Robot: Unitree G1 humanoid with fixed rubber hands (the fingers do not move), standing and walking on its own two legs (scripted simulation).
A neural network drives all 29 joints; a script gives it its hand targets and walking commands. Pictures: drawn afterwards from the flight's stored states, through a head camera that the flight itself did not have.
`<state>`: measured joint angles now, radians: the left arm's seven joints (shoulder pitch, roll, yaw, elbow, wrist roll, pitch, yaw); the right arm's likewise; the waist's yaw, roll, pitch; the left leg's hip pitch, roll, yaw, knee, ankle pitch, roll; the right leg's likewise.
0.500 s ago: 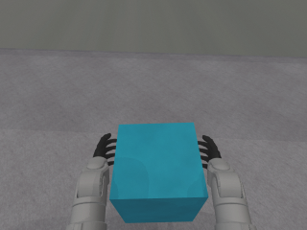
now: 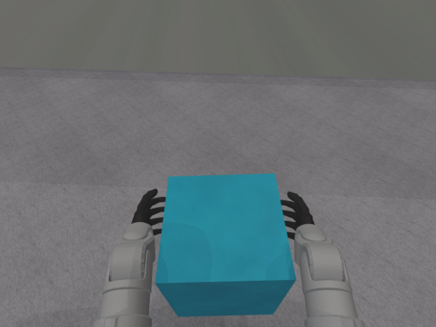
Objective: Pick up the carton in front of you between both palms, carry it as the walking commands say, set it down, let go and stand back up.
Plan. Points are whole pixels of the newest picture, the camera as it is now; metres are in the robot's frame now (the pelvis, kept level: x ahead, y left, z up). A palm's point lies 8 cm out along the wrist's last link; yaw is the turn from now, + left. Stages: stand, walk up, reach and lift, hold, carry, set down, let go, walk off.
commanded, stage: carry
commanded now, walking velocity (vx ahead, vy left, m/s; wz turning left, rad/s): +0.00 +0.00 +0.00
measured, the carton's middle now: (223, 249) +0.29 +0.00 -0.04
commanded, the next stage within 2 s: hold in 0.06 s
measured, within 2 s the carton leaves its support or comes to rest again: neither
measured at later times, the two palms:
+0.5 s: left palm (139, 239) +0.28 +0.16 +0.01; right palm (288, 224) +0.32 -0.13 +0.00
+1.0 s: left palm (168, 254) +0.34 +0.14 -0.18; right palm (279, 248) +0.37 -0.16 -0.20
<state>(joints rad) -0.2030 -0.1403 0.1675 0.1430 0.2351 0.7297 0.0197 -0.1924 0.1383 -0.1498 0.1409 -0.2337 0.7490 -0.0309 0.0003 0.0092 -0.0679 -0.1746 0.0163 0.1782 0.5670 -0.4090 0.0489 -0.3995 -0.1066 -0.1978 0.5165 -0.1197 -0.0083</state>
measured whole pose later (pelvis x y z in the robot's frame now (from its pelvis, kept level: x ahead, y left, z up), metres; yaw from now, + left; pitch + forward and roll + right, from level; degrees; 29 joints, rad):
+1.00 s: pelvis -0.06 -0.08 -0.12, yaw +13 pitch +35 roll +3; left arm -0.75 -0.08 0.46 0.63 0.21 0.19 -0.03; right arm -0.64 0.14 -0.40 0.45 -0.25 0.27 -0.09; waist -0.03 0.06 -0.14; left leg -1.37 -0.10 -0.10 1.26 -0.51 -0.06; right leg -1.52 0.05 0.09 1.17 -0.27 0.01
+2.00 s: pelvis -0.11 -0.08 -0.34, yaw +22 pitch +42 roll +6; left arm -1.30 0.03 0.31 0.93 0.06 0.17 0.21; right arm -1.18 -0.22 -0.42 0.81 -0.14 0.24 -0.01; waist -0.16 0.12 0.13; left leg -2.14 -0.26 -0.05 2.03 -0.65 -0.11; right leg -2.29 0.06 0.15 1.93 -0.38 0.08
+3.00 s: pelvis -0.11 -0.07 -0.38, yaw +21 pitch +40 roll +0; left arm -1.46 0.16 0.14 1.20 0.00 0.07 0.15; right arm -1.33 -0.33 -0.38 1.19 -0.02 0.04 0.04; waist -0.18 0.12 0.27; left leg -2.24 -0.22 -0.05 2.15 -0.61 -0.07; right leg -2.33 -0.06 0.07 2.03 -0.39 0.05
